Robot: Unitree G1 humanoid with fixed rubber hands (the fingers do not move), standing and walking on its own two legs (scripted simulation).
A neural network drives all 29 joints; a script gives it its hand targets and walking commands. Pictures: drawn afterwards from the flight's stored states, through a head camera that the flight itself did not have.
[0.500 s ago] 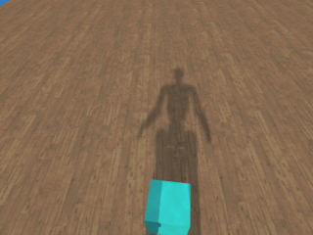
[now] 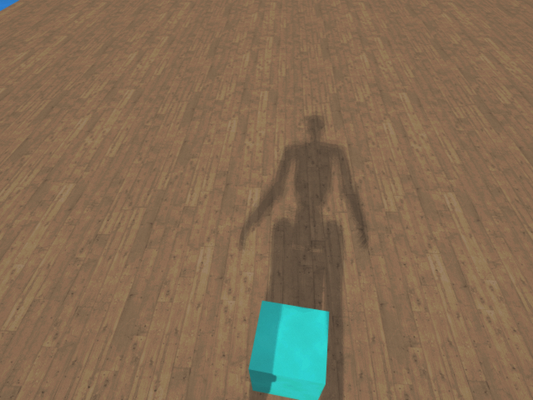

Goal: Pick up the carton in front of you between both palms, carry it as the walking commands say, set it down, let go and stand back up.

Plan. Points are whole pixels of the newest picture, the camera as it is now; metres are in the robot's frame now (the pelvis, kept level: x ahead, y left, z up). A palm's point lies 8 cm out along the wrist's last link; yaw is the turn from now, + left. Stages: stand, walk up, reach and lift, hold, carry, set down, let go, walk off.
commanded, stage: stand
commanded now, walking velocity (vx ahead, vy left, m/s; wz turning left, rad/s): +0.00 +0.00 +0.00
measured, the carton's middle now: (289, 352) +0.39 -0.02 -0.62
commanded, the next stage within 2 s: none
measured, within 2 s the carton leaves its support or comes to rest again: neither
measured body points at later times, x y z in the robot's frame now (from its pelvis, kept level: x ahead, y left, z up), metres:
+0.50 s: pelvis -0.01 -0.01 +0.01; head +0.00 -0.01 +0.46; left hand +0.00 +0.26 -0.12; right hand +0.09 -0.26 -0.12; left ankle +0.00 +0.11 -0.71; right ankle -0.11 -0.11 -0.71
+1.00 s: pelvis -0.02 -0.01 +0.01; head -0.01 +0.00 +0.46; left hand -0.06 +0.25 -0.14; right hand +0.06 -0.26 -0.13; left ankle +0.00 +0.11 -0.71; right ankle -0.11 -0.12 -0.71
